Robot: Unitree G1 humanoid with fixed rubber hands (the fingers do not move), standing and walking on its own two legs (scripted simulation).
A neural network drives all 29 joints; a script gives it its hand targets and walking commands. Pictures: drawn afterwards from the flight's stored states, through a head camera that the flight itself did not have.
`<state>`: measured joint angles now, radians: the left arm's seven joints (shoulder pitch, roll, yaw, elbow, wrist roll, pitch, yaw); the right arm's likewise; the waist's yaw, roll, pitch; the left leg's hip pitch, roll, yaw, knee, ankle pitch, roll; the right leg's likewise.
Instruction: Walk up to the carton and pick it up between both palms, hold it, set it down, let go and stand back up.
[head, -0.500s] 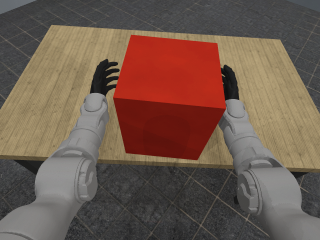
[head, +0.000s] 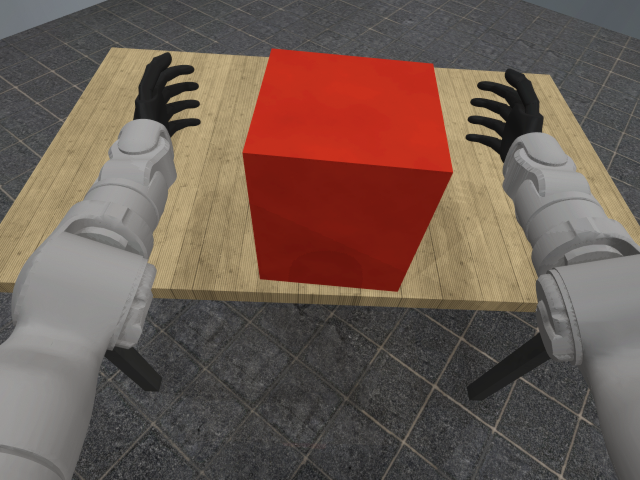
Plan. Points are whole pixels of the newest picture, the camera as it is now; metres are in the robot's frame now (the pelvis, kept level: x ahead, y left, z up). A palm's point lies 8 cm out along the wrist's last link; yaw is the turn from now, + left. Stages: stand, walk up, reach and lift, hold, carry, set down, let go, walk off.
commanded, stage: set down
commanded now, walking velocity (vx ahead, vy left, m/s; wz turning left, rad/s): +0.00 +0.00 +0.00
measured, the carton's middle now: (339, 179) +0.50 -0.02 +0.08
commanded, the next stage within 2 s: none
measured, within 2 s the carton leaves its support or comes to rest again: neither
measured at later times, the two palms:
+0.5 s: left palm (127, 37) +0.50 +0.21 +0.26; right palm (558, 69) +0.48 -0.22 +0.26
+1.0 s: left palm (137, 126) +0.45 +0.21 +0.19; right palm (528, 142) +0.45 -0.21 +0.20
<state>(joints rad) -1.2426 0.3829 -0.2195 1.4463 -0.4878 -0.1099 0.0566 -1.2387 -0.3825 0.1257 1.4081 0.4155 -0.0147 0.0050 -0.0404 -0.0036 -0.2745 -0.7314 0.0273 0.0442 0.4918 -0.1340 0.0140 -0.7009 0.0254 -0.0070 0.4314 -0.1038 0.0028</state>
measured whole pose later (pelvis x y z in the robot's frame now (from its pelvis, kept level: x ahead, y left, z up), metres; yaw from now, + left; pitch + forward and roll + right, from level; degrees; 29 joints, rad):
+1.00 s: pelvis +0.03 -0.01 +0.02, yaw +3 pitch +4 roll -1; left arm -0.83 0.35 0.04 0.75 -0.22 0.34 -0.01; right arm -0.85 -0.33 -0.05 0.86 0.32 0.28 -0.07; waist -0.05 -0.02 -0.11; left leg -0.27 0.02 0.01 0.33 -0.14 0.00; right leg -0.20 0.03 -0.04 0.22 -0.10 -0.02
